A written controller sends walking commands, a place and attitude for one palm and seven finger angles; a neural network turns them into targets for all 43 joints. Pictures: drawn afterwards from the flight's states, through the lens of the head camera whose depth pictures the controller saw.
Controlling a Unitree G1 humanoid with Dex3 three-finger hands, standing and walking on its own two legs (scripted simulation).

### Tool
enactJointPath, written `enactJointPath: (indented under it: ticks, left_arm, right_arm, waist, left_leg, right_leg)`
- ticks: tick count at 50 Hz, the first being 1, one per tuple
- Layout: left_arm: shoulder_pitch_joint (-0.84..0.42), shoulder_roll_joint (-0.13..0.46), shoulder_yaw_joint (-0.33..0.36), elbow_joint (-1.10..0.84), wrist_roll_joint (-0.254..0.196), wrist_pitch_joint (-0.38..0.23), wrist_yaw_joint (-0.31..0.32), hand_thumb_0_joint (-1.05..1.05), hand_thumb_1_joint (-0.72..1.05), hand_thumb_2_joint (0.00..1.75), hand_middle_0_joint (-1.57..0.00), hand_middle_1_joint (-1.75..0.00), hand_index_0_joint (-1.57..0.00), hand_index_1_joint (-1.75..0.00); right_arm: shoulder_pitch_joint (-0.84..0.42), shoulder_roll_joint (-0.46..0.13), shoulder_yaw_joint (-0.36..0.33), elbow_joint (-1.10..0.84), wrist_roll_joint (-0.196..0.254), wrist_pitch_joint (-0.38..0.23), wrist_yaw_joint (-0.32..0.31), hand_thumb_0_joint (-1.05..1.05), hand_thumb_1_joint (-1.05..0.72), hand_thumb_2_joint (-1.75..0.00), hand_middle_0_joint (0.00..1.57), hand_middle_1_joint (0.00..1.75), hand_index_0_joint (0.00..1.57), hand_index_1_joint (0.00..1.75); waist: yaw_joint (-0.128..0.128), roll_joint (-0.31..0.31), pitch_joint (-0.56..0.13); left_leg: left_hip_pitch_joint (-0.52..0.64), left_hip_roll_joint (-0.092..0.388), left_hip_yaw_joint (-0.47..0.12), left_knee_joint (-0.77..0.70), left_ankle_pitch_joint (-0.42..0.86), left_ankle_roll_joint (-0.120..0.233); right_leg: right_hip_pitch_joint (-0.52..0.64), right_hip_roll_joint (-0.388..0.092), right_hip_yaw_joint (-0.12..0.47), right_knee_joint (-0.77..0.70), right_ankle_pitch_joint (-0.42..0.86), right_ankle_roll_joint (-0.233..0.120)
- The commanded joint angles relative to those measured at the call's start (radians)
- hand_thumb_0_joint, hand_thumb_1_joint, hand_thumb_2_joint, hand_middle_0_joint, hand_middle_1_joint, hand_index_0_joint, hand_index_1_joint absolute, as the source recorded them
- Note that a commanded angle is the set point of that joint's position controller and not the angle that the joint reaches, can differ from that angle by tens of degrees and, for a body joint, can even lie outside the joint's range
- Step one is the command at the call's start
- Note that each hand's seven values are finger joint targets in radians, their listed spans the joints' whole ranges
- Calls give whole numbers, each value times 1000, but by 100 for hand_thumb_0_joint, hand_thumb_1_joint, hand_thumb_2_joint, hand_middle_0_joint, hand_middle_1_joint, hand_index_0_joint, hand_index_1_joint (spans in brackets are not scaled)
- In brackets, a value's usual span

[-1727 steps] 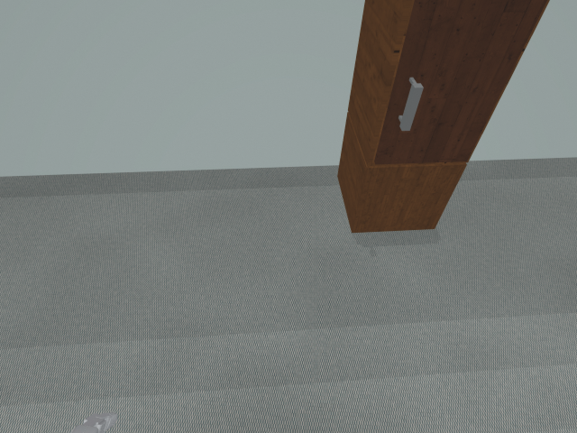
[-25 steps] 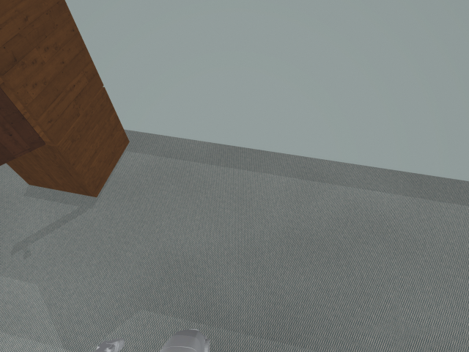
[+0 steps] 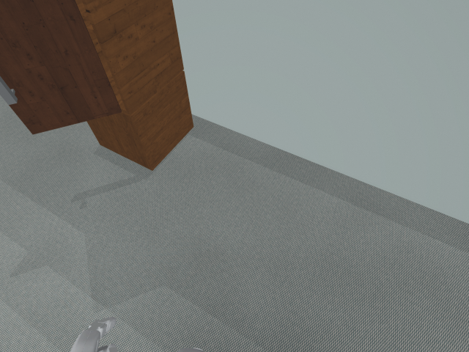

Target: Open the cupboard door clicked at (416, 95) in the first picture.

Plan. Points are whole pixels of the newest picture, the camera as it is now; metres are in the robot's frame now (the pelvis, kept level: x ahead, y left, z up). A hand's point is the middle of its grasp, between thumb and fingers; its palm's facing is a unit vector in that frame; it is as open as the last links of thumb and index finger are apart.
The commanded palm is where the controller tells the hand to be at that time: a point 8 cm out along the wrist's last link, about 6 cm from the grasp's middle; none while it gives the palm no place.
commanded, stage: turn to face it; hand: left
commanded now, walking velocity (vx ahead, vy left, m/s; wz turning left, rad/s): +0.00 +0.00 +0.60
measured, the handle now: out of the picture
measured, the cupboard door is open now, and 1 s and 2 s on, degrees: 52 52 52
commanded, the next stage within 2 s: take the last steps up to it in 0.54 s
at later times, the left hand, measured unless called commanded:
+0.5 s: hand out of the picture +0.01 +0.21 -0.16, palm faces +0.31 -0.92 -0.24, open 7.4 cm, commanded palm none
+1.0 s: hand out of the picture -0.06 +0.17 -0.17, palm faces +0.51 -0.84 -0.17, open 7.3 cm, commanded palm none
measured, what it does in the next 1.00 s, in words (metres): steps on the spot, turning left: left foot, then right foot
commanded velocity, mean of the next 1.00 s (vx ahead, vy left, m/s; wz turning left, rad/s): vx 0.11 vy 0.06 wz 0.31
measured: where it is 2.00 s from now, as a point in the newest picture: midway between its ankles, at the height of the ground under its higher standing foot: (177, 318)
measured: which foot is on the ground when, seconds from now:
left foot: up 0.00-0.30, down 0.32-0.62, up 0.64-0.98, down 1.00-1.00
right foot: down 0.00-0.32, up 0.34-0.60, down 0.62-1.00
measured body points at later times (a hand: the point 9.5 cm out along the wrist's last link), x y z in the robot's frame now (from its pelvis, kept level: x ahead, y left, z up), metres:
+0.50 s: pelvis +0.01 -0.01 +0.01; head +0.06 +0.02 +0.45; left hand -0.01 +0.26 -0.15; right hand +0.18 -0.22 -0.13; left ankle -0.01 +0.12 -0.73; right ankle +0.02 -0.15 -0.68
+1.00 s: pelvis +0.05 +0.02 +0.01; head +0.07 +0.05 +0.45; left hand -0.08 +0.22 -0.16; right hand +0.26 -0.16 -0.12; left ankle +0.02 +0.13 -0.73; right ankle +0.04 -0.15 -0.73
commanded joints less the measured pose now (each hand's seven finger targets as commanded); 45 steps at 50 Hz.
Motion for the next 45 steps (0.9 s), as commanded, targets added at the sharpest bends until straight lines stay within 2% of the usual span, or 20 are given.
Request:
enactJointPath:
  ticks: [1,3,5,10,13,14,15,16,17,18,21,25,28,29,30,31,32,36,39,45]
  left_arm:
    - [98,203,42,-42,14,-28,24,0,90,90,-20,-30,-20,-30]
    - [12,128,29,-64,14,-25,28,0,90,90,-20,-30,-20,-30]
    - [22,109,21,-61,13,-31,25,0,90,90,-20,-30,-20,-30]
    - [137,164,40,-16,20,-36,23,0,90,90,-20,-30,-20,-30]
    - [121,165,42,1,12,-33,15,0,90,90,-20,-30,-20,-30]
    - [98,152,41,-7,3,-29,13,0,90,90,-20,-30,-20,-30]
    - [105,97,32,-30,-3,-22,8,0,90,90,-20,-30,-20,-30]
    - [46,47,8,-61,-4,-16,9,0,90,90,-20,-30,-20,-30]
    - [9,74,10,-64,1,-5,14,0,90,90,-20,-30,-20,-30]
    - [-2,63,11,-63,4,-1,12,0,90,90,-20,-30,-20,-30]
    - [32,56,16,-7,4,9,5,0,90,90,-20,-30,-20,-30]
    - [67,32,9,19,1,4,-3,0,90,90,-20,-30,-20,-30]
    - [156,38,12,53,3,-11,-1,0,90,90,-20,-30,-20,-30]
    - [184,67,18,61,6,-21,4,0,90,90,-20,-30,-20,-30]
    - [195,152,35,62,19,-33,13,0,90,90,-20,-30,-20,-30]
    - [187,203,39,48,20,-35,13,0,90,90,-20,-30,-20,-30]
    - [160,184,30,39,19,-36,12,0,90,90,-20,-30,-20,-30]
    - [155,102,23,48,14,-56,13,0,90,90,-20,-30,-20,-30]
    - [216,118,33,77,21,-71,10,0,90,90,-20,-30,-20,-30]
    - [243,144,49,126,24,-77,-1,0,90,90,-20,-30,-20,-30]
  right_arm:
    - [-83,-134,-49,-131,3,-17,2,0,-90,-90,20,30,20,30]
    - [-59,-119,-55,-85,0,1,11,0,-90,-90,20,30,20,30]
    - [-75,-95,-42,-86,1,3,18,0,-90,-90,20,30,20,30]
    - [-136,-53,-15,-98,10,-16,22,0,-90,-90,20,30,20,30]
    - [-55,-69,-17,-73,9,-25,16,0,-90,-90,20,30,20,30]
    - [-2,-105,-25,-62,7,-31,12,0,-90,-90,20,30,20,30]
    - [49,-201,-46,-59,-3,-42,5,0,-90,-90,20,30,20,30]
    - [109,-276,-63,-48,-6,-37,-8,0,-90,-90,20,30,20,30]
    - [119,-273,-59,-35,-11,-31,-15,0,-90,-90,20,30,20,30]
    - [78,-245,-49,-51,-13,-37,-23,0,-90,-90,20,30,20,30]
    - [-25,-188,-27,-62,-12,-42,-35,0,-90,-90,20,30,20,30]
    - [-47,-197,-29,-60,-13,-37,-34,0,-90,-90,20,30,20,30]
    - [-81,-185,-29,-56,-2,-30,-29,0,-90,-90,20,30,20,30]
    - [-81,-152,-27,-59,6,-29,-25,0,-90,-90,20,30,20,30]
    - [-75,-86,-19,-76,14,-27,-19,0,-90,-90,20,30,20,30]
    - [-102,-88,-17,-96,14,-20,-14,0,-90,-90,20,30,20,30]
    - [-93,-90,-19,-89,10,-18,-9,0,-90,-90,20,30,20,30]
    - [-105,-78,-20,-43,-2,-18,6,0,-90,-90,20,30,20,30]
    - [-164,-47,-12,-53,1,-28,25,0,-90,-90,20,30,20,30]
    - [-179,-32,-1,-64,4,-50,36,0,-90,-90,20,30,20,30]
  waist:
    - [42,-245,-87]
    - [-6,-257,-56]
    - [-2,-273,-43]
    - [55,-178,-111]
    - [10,-182,-136]
    - [-25,-113,-151]
    - [-50,134,-200]
    - [-84,289,-197]
    - [-85,179,-181]
    - [-63,121,-126]
    - [-16,224,-94]
    - [-5,162,-135]
    - [39,103,-128]
    - [51,20,-133]
    - [53,-231,-118]
    - [66,-328,-87]
    - [53,-256,-80]
    - [42,-226,-20]
    - [74,-152,-28]
    - [81,-188,-35]
  left_leg:
    - [-232,19,39,530,-279,6]
    - [-224,48,77,607,-178,-12]
    - [-204,53,123,512,-159,-30]
    - [-90,22,211,145,-166,-26]
    - [90,6,220,-82,19,-6]
    - [216,41,185,-180,147,12]
    - [367,256,-86,-228,377,101]
    - [380,437,-295,-247,719,249]
    - [319,448,-248,-227,664,293]
    - [247,415,-223,-250,555,283]
    - [163,290,-100,-245,516,213]
    - [142,251,-70,-229,423,190]
    - [53,201,-51,-162,303,140]
    - [-5,143,-19,-82,196,93]
    - [-141,20,102,93,-41,24]
    - [-142,-10,104,298,-296,9]
    - [-123,13,64,398,-292,21]
    - [-239,50,94,487,-138,-4]
    - [-233,58,141,337,-114,-10]
    - [-119,53,194,62,-102,3]
  right_leg:
    - [121,-417,330,-344,94,-210]
    - [86,-309,183,-302,177,-169]
    - [119,-269,44,-262,376,-154]
    - [261,-299,11,-150,602,-160]
    - [184,-272,-44,-51,538,-96]
    - [88,-256,-77,29,446,-55]
    - [-113,-150,-143,219,120,15]
    - [-256,-67,-99,396,-362,49]
    - [-236,-79,-7,485,-347,25]
    - [-247,-83,-6,505,-288,24]
    - [-182,-57,5,468,-199,20]
    - [-41,-6,-44,245,-185,13]
    - [128,24,-72,-24,16,12]
    - [210,-25,-14,-172,90,1]
    - [262,-243,248,-288,147,-72]
    - [149,-403,373,-350,227,-184]
    - [89,-384,317,-339,204,-224]
    - [195,-285,158,-309,299,-167]
    - [266,-306,130,-337,202,-167]
    - [263,-346,82,-316,155,-166]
